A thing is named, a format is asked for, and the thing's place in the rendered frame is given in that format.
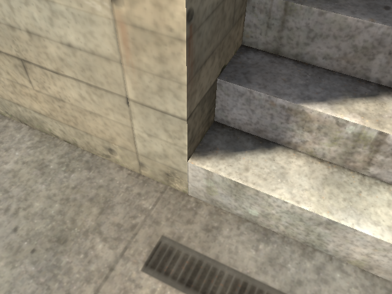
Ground stairs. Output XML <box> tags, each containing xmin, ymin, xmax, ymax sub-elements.
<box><xmin>187</xmin><ymin>0</ymin><xmax>392</xmax><ymax>282</ymax></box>

